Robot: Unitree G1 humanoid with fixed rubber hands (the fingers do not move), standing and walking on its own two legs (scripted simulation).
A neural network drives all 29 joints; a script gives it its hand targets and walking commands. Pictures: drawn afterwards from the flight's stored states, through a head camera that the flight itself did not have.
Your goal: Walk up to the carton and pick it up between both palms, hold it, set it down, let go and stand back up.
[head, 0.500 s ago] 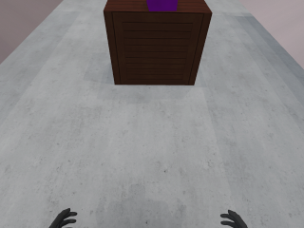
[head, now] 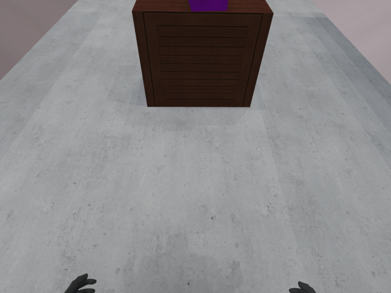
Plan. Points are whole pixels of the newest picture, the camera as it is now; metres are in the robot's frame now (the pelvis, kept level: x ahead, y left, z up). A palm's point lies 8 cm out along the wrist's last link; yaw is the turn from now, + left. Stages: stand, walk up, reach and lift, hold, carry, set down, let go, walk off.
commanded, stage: stand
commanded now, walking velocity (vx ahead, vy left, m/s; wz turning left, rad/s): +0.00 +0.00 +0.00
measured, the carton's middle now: out of the picture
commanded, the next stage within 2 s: walk up in 0.74 s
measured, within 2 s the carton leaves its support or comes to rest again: neither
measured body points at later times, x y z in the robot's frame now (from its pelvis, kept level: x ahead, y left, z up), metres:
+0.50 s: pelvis +0.00 +0.00 +0.00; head +0.02 +0.00 +0.45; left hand +0.11 +0.27 -0.12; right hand +0.11 -0.26 -0.13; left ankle +0.00 +0.13 -0.71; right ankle +0.01 -0.12 -0.71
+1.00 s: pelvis -0.01 +0.01 +0.00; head +0.00 +0.02 +0.45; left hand +0.08 +0.28 -0.13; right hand +0.08 -0.25 -0.13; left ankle +0.00 +0.13 -0.71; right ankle +0.00 -0.12 -0.71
